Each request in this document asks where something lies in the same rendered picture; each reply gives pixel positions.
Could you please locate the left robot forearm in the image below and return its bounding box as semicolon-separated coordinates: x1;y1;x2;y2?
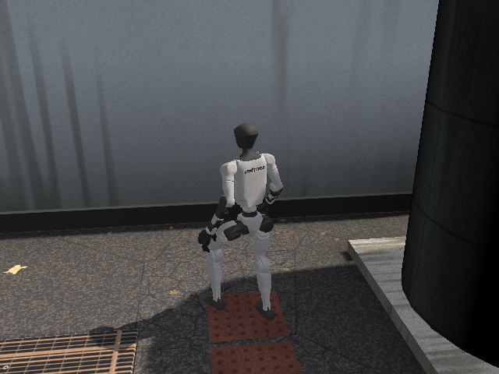
205;196;228;235

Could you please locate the robot left upper arm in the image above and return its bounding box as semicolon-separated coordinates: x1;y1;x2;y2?
220;160;237;207

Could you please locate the left robot shin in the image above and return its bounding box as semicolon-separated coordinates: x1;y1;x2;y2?
206;250;222;302

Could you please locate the robot right upper arm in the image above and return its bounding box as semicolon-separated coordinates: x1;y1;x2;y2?
261;153;283;192

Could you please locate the right robot forearm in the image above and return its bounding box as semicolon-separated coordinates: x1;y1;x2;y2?
266;188;283;204

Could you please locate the robot right foot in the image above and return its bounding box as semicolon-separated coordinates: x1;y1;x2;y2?
255;302;274;321

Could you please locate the right robot hand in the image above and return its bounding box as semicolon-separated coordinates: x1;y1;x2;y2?
257;197;274;214

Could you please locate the left robot hand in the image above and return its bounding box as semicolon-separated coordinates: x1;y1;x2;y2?
198;230;217;252

